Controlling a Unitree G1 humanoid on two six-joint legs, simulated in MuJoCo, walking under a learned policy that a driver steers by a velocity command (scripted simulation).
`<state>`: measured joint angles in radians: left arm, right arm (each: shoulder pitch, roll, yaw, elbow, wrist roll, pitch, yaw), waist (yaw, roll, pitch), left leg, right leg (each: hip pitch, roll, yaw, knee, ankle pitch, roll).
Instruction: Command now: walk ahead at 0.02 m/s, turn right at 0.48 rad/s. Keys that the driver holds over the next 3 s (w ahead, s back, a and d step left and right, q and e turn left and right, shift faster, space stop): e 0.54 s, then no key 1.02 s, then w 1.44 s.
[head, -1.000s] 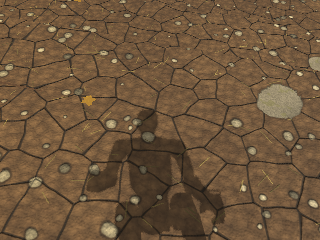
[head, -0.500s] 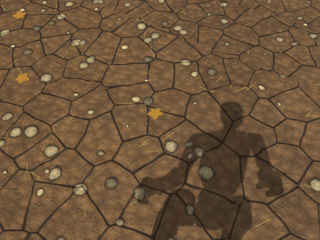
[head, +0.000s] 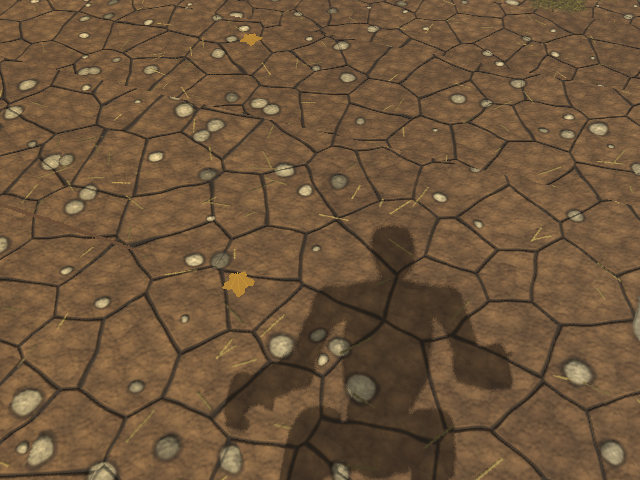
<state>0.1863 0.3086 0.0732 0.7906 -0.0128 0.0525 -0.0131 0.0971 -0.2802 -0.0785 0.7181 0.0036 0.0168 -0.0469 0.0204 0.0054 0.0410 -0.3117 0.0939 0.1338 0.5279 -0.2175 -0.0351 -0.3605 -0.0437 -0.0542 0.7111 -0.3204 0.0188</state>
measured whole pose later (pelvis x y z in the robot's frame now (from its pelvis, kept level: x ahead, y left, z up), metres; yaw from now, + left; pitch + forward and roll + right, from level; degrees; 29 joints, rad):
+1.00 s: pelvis +0.00 -0.01 +0.01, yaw -25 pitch +0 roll +0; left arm 0.19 0.24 0.03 0.69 0.02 0.03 0.00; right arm 0.18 -0.27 -0.03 0.80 -0.02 -0.01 -0.01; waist -0.03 0.03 0.03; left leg -0.22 0.05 -0.01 0.49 -0.26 -0.05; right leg -0.20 0.02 0.04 0.50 -0.29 -0.01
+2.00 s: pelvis +0.11 -0.01 +0.02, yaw -24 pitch +1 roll -1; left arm 0.19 0.29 0.07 0.83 -0.02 -0.07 -0.01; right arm 0.43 -0.22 -0.02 1.05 0.00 -0.10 0.01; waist -0.06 -0.03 0.01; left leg -0.01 -0.02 0.03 0.27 -0.27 0.05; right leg -0.55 -0.07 0.00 0.99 -0.20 -0.03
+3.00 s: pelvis +0.63 -0.23 +0.02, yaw -24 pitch +1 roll +1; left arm 0.25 0.26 0.01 0.94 0.08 -0.11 -0.05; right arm 0.30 -0.21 -0.03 0.92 -0.07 -0.11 0.01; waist -0.02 -0.05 0.03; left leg -0.22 -0.06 0.07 0.33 -0.14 0.08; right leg -0.56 -0.07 0.07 1.10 -0.24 -0.08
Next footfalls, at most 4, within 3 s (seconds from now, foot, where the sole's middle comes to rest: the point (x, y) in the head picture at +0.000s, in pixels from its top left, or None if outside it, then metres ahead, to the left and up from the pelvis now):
0.02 right None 0.04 -0.11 -0.77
0.52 left None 0.10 0.11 -0.77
0.88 right None -0.03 -0.13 -0.77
2.26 right None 0.35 -0.28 -0.77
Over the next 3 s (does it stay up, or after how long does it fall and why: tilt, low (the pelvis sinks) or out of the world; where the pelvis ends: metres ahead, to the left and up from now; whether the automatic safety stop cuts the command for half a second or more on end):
stays up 0.63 -0.23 0.02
